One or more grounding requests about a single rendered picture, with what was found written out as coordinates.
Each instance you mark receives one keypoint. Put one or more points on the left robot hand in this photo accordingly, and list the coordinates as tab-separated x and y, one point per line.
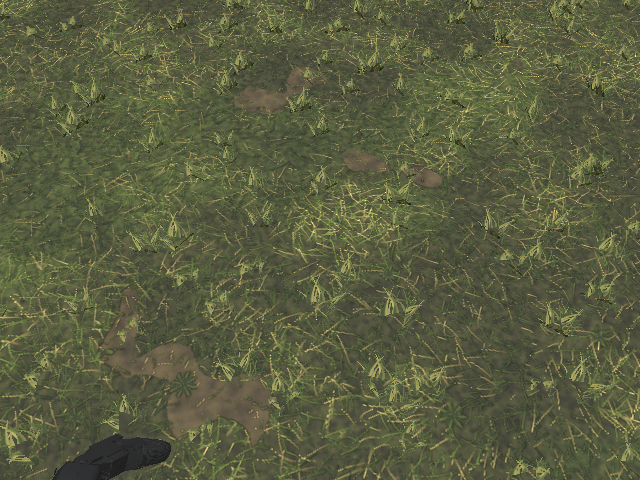
112	456

